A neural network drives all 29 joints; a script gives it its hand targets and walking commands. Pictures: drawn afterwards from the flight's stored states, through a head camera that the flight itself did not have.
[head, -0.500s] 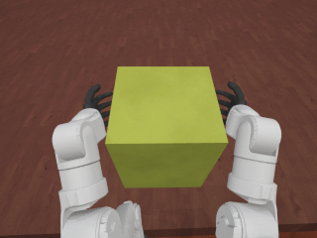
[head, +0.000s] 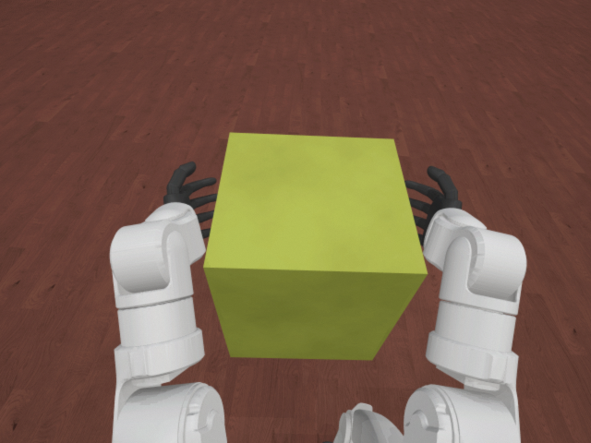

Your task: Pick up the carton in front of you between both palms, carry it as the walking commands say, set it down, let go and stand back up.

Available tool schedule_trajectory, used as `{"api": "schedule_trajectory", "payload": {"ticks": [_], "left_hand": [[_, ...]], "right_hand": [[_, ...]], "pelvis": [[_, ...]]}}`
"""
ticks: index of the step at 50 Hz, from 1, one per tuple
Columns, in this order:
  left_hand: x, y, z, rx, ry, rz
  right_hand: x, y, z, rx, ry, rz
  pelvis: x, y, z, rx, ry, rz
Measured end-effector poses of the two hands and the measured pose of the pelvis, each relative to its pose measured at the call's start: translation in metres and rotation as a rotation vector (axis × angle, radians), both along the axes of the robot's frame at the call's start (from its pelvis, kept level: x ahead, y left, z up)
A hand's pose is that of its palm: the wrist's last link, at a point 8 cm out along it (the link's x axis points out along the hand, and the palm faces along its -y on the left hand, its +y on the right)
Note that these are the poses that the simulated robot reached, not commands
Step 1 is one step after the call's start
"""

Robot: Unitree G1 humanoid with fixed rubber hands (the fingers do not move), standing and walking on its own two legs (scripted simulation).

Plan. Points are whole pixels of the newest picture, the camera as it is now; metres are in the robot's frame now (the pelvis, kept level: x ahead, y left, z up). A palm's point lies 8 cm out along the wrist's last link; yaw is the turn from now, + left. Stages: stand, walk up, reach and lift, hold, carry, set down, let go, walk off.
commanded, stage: carry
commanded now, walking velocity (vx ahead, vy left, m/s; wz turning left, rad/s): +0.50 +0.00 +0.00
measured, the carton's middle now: (306, 255) +0.36 +0.03 +0.09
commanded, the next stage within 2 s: none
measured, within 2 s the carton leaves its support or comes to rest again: neither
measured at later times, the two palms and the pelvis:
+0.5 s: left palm (244, 18) +0.66 +0.16 +0.29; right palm (441, 39) +0.66 -0.15 +0.29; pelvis +0.32 +0.02 +0.10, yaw -1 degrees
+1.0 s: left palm (280, 22) +0.90 +0.12 +0.22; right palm (416, 42) +0.89 -0.17 +0.21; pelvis +0.61 -0.02 +0.12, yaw +1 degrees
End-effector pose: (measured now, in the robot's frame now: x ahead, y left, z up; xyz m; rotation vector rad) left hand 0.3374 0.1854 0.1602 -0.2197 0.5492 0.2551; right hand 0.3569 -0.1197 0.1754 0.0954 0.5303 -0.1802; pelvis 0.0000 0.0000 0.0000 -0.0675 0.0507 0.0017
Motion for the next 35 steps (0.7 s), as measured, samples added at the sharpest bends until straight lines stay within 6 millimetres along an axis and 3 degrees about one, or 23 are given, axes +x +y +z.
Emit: {"api": "schedule_trajectory", "payload": {"ticks": [3,6,10,14,18,21,25,31,35], "left_hand": [[0.022,0.003,0.012,0.035,0.056,0.061],[0.051,0.001,0.033,0.04,0.076,0.076],[0.106,-0.012,0.074,0.029,0.015,0.035],[0.165,-0.029,0.116,0.047,-0.057,-0.022],[0.222,-0.04,0.138,0.064,-0.067,-0.066],[0.264,-0.039,0.14,0.07,-0.048,-0.076],[0.325,-0.024,0.126,0.075,-0.021,-0.074],[0.39,-0.01,0.087,0.018,0.117,-0.087],[0.425,-0.009,0.072,-0.017,0.129,-0.082]], "right_hand": [[0.046,0.001,-0.002,0.006,0.065,0.017],[0.075,-0.001,0.011,0.049,0.09,0.012],[0.114,-0.014,0.049,0.05,0.04,-0.013],[0.157,-0.031,0.088,0.041,-0.028,-0.039],[0.202,-0.042,0.112,0.046,-0.037,-0.065],[0.242,-0.041,0.119,0.048,-0.019,-0.075],[0.299,-0.027,0.112,0.041,0.007,-0.081],[0.354,-0.01,0.075,0.049,0.147,-0.094],[0.39,-0.008,0.062,0.057,0.158,-0.102]], "pelvis": [[0.032,-0.009,0.024,0.004,-0.017,-0.001],[0.063,-0.012,0.053,0.01,-0.023,0.003],[0.107,-0.015,0.085,0.04,-0.021,0.015],[0.156,-0.011,0.105,0.055,0.0,0.011],[0.213,-0.002,0.115,0.058,0.015,-0.001],[0.259,0.008,0.116,0.058,0.017,-0.007],[0.319,0.023,0.104,0.068,0.004,-0.029],[0.376,0.031,0.119,0.055,0.019,-0.044],[0.416,0.029,0.131,0.045,0.034,-0.037]]}}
